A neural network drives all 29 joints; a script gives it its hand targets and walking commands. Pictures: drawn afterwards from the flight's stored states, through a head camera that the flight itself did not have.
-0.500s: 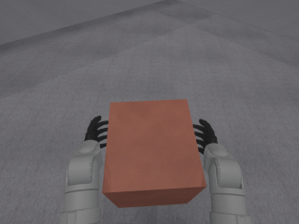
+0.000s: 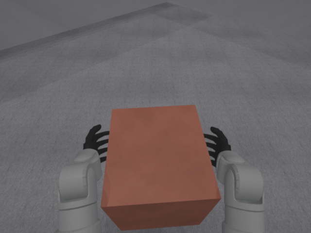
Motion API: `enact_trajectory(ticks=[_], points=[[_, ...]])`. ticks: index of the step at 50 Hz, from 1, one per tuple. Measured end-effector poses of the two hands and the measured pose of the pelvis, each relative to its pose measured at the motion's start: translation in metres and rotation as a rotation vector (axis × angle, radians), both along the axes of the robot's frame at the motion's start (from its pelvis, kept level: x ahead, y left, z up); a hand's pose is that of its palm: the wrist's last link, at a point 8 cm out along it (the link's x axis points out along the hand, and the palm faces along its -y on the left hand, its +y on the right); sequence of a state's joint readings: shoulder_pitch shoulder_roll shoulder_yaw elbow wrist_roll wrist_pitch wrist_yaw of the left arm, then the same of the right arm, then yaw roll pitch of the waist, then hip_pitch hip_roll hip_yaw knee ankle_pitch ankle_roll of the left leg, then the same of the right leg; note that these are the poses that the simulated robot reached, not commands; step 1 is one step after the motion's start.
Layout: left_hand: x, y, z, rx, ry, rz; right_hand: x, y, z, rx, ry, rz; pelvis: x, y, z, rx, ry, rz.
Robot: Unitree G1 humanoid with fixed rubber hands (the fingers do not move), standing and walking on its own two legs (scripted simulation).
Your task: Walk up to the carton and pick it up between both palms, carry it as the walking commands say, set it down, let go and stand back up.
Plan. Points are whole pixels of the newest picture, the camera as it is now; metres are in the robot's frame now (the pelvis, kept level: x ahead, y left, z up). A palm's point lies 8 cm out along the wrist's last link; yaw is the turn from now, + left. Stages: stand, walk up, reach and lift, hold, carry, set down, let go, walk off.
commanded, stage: carry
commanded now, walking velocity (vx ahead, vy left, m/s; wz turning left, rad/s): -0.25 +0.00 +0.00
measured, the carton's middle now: (157, 169) +0.27 +0.01 +0.02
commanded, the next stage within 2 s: none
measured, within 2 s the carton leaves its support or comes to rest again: neither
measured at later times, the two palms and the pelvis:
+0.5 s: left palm out of the picture +0.10 +0.20 +0.08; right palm out of the picture +0.10 -0.11 +0.09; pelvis -0.16 +0.03 +0.01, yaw +0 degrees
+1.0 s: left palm out of the picture -0.02 +0.16 +0.10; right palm out of the picture -0.04 -0.14 +0.09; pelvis -0.29 +0.02 +0.01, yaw -2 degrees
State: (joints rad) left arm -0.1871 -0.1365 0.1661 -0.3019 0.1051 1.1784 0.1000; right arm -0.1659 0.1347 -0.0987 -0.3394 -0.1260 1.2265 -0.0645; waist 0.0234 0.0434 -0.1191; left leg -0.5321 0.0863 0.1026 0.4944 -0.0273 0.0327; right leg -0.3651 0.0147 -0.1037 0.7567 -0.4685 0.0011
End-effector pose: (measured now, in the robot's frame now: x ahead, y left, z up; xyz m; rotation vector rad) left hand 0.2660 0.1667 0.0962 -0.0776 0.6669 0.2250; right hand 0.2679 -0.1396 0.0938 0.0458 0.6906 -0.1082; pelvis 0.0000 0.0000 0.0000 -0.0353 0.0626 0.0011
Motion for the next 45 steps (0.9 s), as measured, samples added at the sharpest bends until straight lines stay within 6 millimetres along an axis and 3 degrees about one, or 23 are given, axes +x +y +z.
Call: enact_trajectory(ticks=[6,12,18,23,30,34,41,45], points=[[-0.032,-0.025,-0.004,0.034,0.05,-0.055,-0.047,-0.025,-0.012,0.026,0.049,-0.048,-0.036,-0.009,0.006,0.042,-0.005,-0.017],[-0.058,-0.031,0.008,0.047,0.011,-0.091,-0.083,-0.03,-0.001,0.04,0.009,-0.087,-0.071,-0.003,0.012,0.084,0.008,-0.03],[-0.098,-0.008,-0.001,0.022,0.002,-0.08,-0.117,-0.008,-0.001,0.012,-0.001,-0.075,-0.111,0.014,0.005,0.069,0.021,-0.018],[-0.15,0.022,-0.021,-0.012,0.056,-0.032,-0.154,0.022,-0.01,-0.027,0.053,-0.023,-0.149,0.028,0.005,0.039,0.002,-0.007],[-0.201,0.035,-0.005,-0.027,0.013,0.0,-0.197,0.035,0.008,-0.044,0.009,0.008,-0.196,0.032,0.014,-0.005,-0.001,-0.007],[-0.218,0.026,0.005,-0.012,-0.014,-0.024,-0.222,0.026,0.012,-0.03,-0.017,-0.014,-0.217,0.03,0.012,-0.003,0.01,-0.023],[-0.252,-0.009,0.003,0.04,0.022,-0.106,-0.28,-0.008,-0.003,0.01,0.018,-0.09,-0.256,0.018,0.009,0.018,-0.011,-0.041],[-0.267,-0.016,0.006,0.053,0.007,-0.133,-0.302,-0.014,-0.002,0.021,0.002,-0.116,-0.271,0.018,0.007,0.027,-0.019,-0.04]])
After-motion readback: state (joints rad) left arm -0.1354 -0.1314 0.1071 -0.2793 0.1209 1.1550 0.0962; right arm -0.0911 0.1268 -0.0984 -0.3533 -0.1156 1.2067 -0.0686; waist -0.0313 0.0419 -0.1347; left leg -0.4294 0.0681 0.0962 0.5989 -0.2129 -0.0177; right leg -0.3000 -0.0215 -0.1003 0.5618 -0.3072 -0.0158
